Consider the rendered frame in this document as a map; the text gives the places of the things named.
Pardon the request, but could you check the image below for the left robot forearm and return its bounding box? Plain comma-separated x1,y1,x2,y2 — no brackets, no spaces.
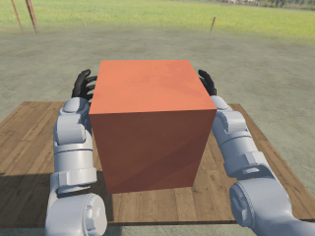
44,97,97,235

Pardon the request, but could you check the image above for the right robot hand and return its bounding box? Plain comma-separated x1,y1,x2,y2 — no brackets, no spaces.
198,70,217,96

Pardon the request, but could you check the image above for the right robot upper arm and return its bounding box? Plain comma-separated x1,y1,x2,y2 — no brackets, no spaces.
229,176,315,236

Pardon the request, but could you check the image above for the table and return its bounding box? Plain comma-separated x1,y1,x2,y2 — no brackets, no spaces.
0,101,315,229

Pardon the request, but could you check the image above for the left robot upper arm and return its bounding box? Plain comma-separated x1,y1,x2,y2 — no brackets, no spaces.
45,193,107,236

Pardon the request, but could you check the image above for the carton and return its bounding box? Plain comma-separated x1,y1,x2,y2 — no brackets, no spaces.
89,60,218,195

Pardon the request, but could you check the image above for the right robot forearm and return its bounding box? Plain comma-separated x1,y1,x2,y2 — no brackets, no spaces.
211,95,292,213

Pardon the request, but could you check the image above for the left robot hand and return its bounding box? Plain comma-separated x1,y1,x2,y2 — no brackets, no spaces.
71,69,97,106

